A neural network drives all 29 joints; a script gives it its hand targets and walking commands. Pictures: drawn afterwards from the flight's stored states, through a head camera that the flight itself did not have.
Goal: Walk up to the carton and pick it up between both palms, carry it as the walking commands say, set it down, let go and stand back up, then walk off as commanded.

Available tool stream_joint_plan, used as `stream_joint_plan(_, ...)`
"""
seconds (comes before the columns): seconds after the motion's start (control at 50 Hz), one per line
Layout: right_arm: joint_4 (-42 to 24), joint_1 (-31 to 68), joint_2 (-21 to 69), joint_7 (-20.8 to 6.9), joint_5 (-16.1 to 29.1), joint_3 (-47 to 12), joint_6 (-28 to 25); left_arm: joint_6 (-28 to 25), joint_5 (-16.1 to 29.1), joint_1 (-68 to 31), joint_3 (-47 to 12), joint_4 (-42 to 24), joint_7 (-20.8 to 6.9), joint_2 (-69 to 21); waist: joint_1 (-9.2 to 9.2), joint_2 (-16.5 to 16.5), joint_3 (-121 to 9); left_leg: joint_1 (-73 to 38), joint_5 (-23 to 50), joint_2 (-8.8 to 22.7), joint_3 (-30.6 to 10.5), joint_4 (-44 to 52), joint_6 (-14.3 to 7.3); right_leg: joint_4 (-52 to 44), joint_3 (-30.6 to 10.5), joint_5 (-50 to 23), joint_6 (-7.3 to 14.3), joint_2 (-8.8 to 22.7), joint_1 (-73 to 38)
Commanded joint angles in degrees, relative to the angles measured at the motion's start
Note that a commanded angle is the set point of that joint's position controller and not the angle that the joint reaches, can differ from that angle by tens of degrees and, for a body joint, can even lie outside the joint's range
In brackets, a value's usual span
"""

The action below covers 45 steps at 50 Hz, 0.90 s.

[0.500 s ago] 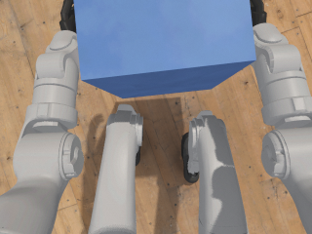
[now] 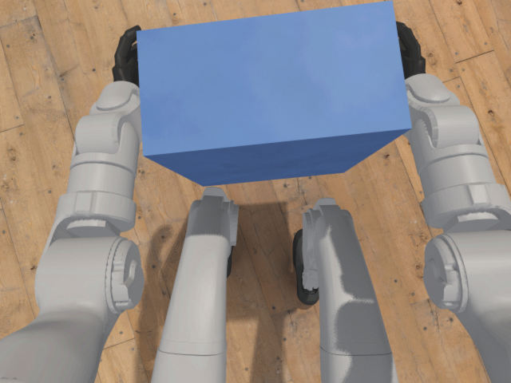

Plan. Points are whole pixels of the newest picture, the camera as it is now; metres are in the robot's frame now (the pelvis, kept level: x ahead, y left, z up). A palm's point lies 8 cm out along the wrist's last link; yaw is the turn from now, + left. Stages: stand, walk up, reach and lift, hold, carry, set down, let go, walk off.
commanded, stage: reach and lift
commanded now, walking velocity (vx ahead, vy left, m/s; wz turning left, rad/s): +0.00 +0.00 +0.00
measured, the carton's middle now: (269, 121) +0.46 +0.02 -0.12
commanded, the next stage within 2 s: none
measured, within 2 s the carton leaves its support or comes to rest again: neither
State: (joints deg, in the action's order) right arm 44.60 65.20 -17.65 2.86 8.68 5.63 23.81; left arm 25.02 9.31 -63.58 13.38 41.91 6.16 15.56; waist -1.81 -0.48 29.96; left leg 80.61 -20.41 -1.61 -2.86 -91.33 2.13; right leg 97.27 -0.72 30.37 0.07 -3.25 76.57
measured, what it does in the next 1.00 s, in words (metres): rises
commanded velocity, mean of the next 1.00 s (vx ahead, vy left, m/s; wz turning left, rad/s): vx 0.00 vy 0.00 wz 0.00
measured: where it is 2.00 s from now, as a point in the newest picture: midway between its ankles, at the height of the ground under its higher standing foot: (264, 268)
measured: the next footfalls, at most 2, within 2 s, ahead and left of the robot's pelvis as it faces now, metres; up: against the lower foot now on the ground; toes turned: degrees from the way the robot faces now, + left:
none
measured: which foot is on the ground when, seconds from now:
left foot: down 0.00-1.00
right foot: down 0.00-1.00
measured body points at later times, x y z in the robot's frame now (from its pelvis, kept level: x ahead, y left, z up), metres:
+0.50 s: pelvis +0.01 +0.00 +0.07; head +0.24 +0.01 +0.44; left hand +0.48 +0.21 +0.02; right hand +0.50 -0.16 +0.02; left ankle +0.20 +0.13 -0.51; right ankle +0.14 -0.11 -0.51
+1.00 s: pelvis +0.03 +0.00 +0.13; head +0.19 +0.01 +0.54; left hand +0.46 +0.20 +0.11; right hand +0.47 -0.17 +0.11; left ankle +0.20 +0.13 -0.51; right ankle +0.14 -0.11 -0.51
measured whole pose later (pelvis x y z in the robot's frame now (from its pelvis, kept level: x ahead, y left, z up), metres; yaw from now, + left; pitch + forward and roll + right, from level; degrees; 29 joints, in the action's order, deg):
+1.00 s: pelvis +0.03 +0.00 +0.13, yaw -1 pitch +2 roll +0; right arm 42.5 48.6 -12.6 1.3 6.3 6.3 23.5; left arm 26.1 6.1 -46.6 14.1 37.2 5.9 9.7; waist -1.9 -0.5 20.0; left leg 49.4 -15.0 -1.9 -3.2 -62.2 1.7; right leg 67.2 -2.7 23.0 -0.1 -3.3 46.3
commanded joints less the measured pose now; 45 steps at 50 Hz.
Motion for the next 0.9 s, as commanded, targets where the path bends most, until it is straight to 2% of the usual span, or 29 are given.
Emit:
stream_joint_plan(0.0, -31.2, 48.3, 70.5, -17.3, 8.0, -23.9, -3.2, -2.1, 6.9, -48.6, -29.6, -31.0, -16.0, -71.3, -3.85, 0.4, -145.0, -52.8, 8.0, -7.0, 1.5, 13.4, -2.7, -22.5, -2.5, -7.6, 1.4, -6.2, -24.4)
stream_joint_plan(0.02, -33.8, 50.9, 69.7, -17.1, 9.9, -25.2, -3.0, -2.1, 7.1, -48.5, -28.8, -31.0, -15.9, -69.5, -5.90, 1.4, -144.0, -52.4, 7.7, -6.8, 2.9, 12.9, -2.6, -23.2, -2.9, -5.4, 1.4, -5.3, -25.3)
stream_joint_plan(0.06, -28.9, 48.3, 68.1, -17.6, 7.8, -22.9, -2.8, -1.7, 5.3, -46.7, -28.4, -27.4, -16.0, -69.3, -3.87, 1.9, -136.8, -50.0, 6.1, -6.7, 2.8, 14.5, -2.1, -23.4, -1.5, -6.1, 1.6, -5.7, -21.8)
stream_joint_plan(0.1, -31.2, 49.9, 70.3, -17.7, 9.1, -24.7, -2.5, -1.9, 7.3, -52.6, -30.3, -33.7, -15.9, -69.5, -4.04, 1.9, -144.5, -54.9, 7.0, -6.9, 2.3, 15.6, -1.8, -26.3, -3.1, -5.8, 1.5, -5.5, -27.0)
stream_joint_plan(0.12, -16.5, 43.7, 68.6, -17.7, 3.8, -17.9, -2.2, -1.6, 2.4, -45.7, -23.3, -20.6, -16.2, -67.4, -4.69, 0.9, -124.1, -42.8, -0.6, -6.4, 2.1, 16.2, -2.4, -25.0, -1.5, 0.3, 1.4, -5.0, -15.8)
stream_joint_plan(0.14, -24.6, 47.6, 70.3, -17.9, 6.5, -21.8, -2.6, -2.4, 5.4, -51.7, -28.1, -30.3, -16.1, -70.3, -3.81, 1.8, -133.5, -51.4, 1.0, -6.3, 2.8, 18.0, -1.5, -27.5, -3.2, -0.6, 1.6, -5.0, -24.4)
stream_joint_plan(0.2, -20.5, 45.1, 71.8, -18.7, 6.8, -20.8, -2.4, -1.3, 2.9, -45.6, -25.5, -24.0, -16.5, -69.1, -6.47, 2.4, -127.4, -48.9, 1.7, -6.5, 2.9, 19.2, -1.6, -29.8, -4.3, -0.2, 1.3, -4.6, -24.2)
stream_joint_plan(0.28, -26.0, 45.6, 71.8, -19.0, 6.2, -22.2, -3.0, -1.3, 3.9, -43.3, -27.1, -23.7, -18.3, -73.5, -4.58, 1.4, -133.6, -52.2, 6.2, -6.8, 2.7, 21.8, -1.7, -32.0, -4.3, -5.3, 1.3, -4.6, -31.3)
stream_joint_plan(0.3, -20.3, 43.1, 69.5, -19.3, 4.2, -19.4, -3.3, -1.2, 1.6, -39.3, -24.8, -17.7, -18.7, -71.3, -5.30, 2.2, -125.3, -48.1, 2.7, -6.3, 2.0, 21.4, -1.8, -31.3, -4.1, -1.9, 1.4, -4.7, -24.4)
stream_joint_plan(0.32, -26.6, 46.6, 72.6, -19.5, 6.6, -22.8, -3.5, -0.9, 2.7, -38.3, -25.7, -20.6, -18.3, -74.0, -4.95, -1.3, -131.0, -56.0, 4.0, -6.2, 0.7, 24.5, -2.7, -33.0, -3.6, -3.1, 1.3, -4.8, -29.0)
stream_joint_plan(0.34, -19.8, 43.3, 71.3, -20.3, 4.6, -19.5, -3.0, -1.2, 2.4, -39.8, -25.2, -19.5, -18.6, -72.9, -5.08, 0.0, -123.2, -51.9, 1.0, -6.0, 0.8, 24.9, -2.1, -33.9, -3.7, -0.3, 1.6, -4.4, -24.1)
stream_joint_plan(0.36, -26.1, 45.1, 73.0, -20.1, 6.1, -21.2, -3.5, -1.3, 2.4, -39.5, -25.9, -23.5, -18.7, -74.9, -5.69, -0.6, -131.3, -57.6, 6.7, -6.5, 0.5, 25.1, -2.5, -33.0, -2.3, -5.3, 1.6, -4.9, -28.3)
stream_joint_plan(0.38, -19.7, 42.0, 70.4, -20.5, 3.8, -18.6, -3.3, -1.5, 3.0, -45.0, -27.8, -24.6, -18.6, -74.4, -3.34, 3.2, -129.8, -57.7, 3.7, -5.8, 0.0, 24.8, -1.5, -32.6, -2.0, -3.0, 1.8, -5.2, -22.0)
stream_joint_plan(0.44, -28.5, 43.0, 70.3, -20.7, 6.6, -23.2, -4.2, -2.1, 4.6, -41.4, -30.2, -29.8, -17.8, -75.0, -3.90, 1.2, -139.4, -64.7, 9.8, -6.7, -0.2, 25.3, -1.5, -34.0, -2.6, -8.9, 1.8, -5.6, -29.8)
stream_joint_plan(0.48, -29.1, 44.1, 70.8, -21.0, 6.7, -23.8, -4.0, -1.8, 5.2, -45.0, -31.1, -30.4, -17.6, -74.7, -4.75, 2.3, -137.9, -65.1, 6.0, -6.1, 0.0, 26.6, -1.5, -35.0, -3.5, -5.5, 2.0, -4.8, -30.0)
stream_joint_plan(0.5, -21.3, 42.7, 69.1, -21.7, 3.9, -19.2, -3.9, -1.2, 2.0, -39.9, -26.9, -21.7, -18.0, -73.3, -4.31, 2.0, -124.1, -58.2, -3.6, -5.5, -0.4, 28.6, -1.4, -36.3, -3.1, 1.1, 2.3, -5.0, -22.5)
stream_joint_plan(0.52, -26.6, 43.5, 72.4, -21.9, 7.1, -24.2, -3.9, -1.3, 3.9, -41.2, -30.5, -28.0, -17.6, -77.1, -5.32, 2.7, -132.4, -65.0, 2.1, -5.9, 0.1, 29.6, -1.1, -37.7, -3.6, -3.1, 2.5, -4.3, -32.0)
stream_joint_plan(0.58, -27.6, 43.5, 71.2, -22.2, 6.1, -24.0, -4.2, -1.2, 2.9, -35.6, -28.7, -23.7, -18.0, -75.7, -7.11, -0.6, -130.4, -65.0, 8.1, -6.4, -0.6, 29.4, -1.8, -37.3, -3.5, -7.2, 1.4, -4.9, -30.6)
stream_joint_plan(0.62, -32.0, 41.1, 72.4, -22.2, 8.1, -25.2, -3.7, -1.1, 5.1, -39.9, -33.9, -33.4, -18.0, -77.1, -4.87, 3.5, -139.9, -74.4, 13.5, -6.2, 0.1, 30.9, -1.4, -38.1, -2.5, -12.9, 1.5, -5.1, -36.6)
stream_joint_plan(0.64, -25.9, 37.3, 72.2, -22.3, 5.9, -22.2, -3.4, -1.3, 3.3, -39.4, -30.5, -30.4, -18.0, -75.4, -6.78, 4.1, -134.0, -70.7, 11.7, -6.1, -0.5, 31.0, -1.5, -37.8, -2.3, -11.5, 1.5, -5.1, -32.9)
stream_joint_plan(0.66, -30.5, 39.3, 72.0, -22.0, 6.8, -24.6, -4.4, -1.0, 4.5, -38.0, -34.3, -31.6, -17.6, -77.8, -3.72, 2.4, -136.4, -75.7, 14.3, -6.0, -1.3, 32.1, -1.5, -39.1, -2.2, -13.9, 1.6, -5.6, -34.3)
stream_joint_plan(0.68, -27.8, 37.2, 72.0, -22.4, 6.0, -23.4, -4.0, -0.9, 3.3, -37.4, -32.1, -31.0, -17.5, -75.8, -5.64, 2.3, -133.5, -74.6, 12.8, -5.7, -1.1, 31.8, -1.5, -39.4, -2.3, -11.8, 2.1, -5.5, -30.8)
stream_joint_plan(0.74, -33.0, 37.7, 74.4, -22.3, 8.0, -27.3, -4.2, -1.3, 4.4, -34.4, -33.5, -33.4, -18.2, -76.9, -5.73, 0.1, -136.5, -77.3, 18.1, -6.7, -0.6, 33.9, -2.0, -41.8, -2.9, -16.5, 1.8, -5.0, -40.1)
stream_joint_plan(0.76, -25.3, 36.1, 70.3, -22.2, 3.8, -21.4, -4.1, -0.8, 1.2, -31.9, -28.7, -23.0, -18.5, -75.5, -6.01, 1.3, -122.5, -68.1, 11.5, -5.8, -0.7, 33.1, -1.8, -41.1, -2.9, -10.7, 2.1, -4.6, -32.1)
stream_joint_plan(0.78, -28.4, 37.2, 73.1, -22.2, 5.9, -24.8, -4.8, -1.4, 2.7, -35.1, -31.9, -28.6, -18.5, -78.1, -4.09, 1.7, -127.5, -72.9, 10.8, -6.0, -1.2, 35.2, -1.7, -43.4, -3.4, -10.9, 2.0, -4.5, -36.2)
stream_joint_plan(0.8, -20.9, 35.6, 71.9, -22.6, 3.8, -21.2, -4.0, -1.1, 1.1, -34.6, -29.6, -22.8, -18.8, -75.2, -4.84, 1.9, -116.5, -67.5, 4.0, -5.5, -1.1, 36.6, -1.8, -44.9, -3.6, -4.8, 1.8, -3.7, -32.5)
stream_joint_plan(0.82, -29.1, 38.6, 72.6, -22.5, 6.2, -23.7, -4.7, -1.4, 2.3, -37.4, -30.8, -30.3, -19.0, -75.3, -5.34, 1.0, -126.2, -73.2, 8.9, -5.6, -0.8, 37.4, -1.5, -44.7, -2.8, -9.3, 1.8, -4.1, -38.3)
stream_joint_plan(0.86, -27.9, 33.7, 73.3, -21.9, 6.4, -24.2, -3.5, -0.9, 2.7, -32.0, -31.0, -29.8, -19.0, -75.0, -6.35, 0.8, -125.7, -76.0, 15.8, -6.1, 0.1, 37.6, -1.3, -45.7, -3.8, -14.9, 1.5, -4.4, -41.6)
stream_joint_plan(0.88, -25.1, 35.1, 72.6, -22.0, 3.8, -21.3, -3.7, -0.6, 0.5, -28.5, -27.4, -22.7, -19.3, -74.3, -6.90, -1.6, -115.9, -70.1, 9.6, -5.9, -0.6, 38.0, -2.0, -46.1, -3.4, -8.2, 1.4, -4.1, -36.9)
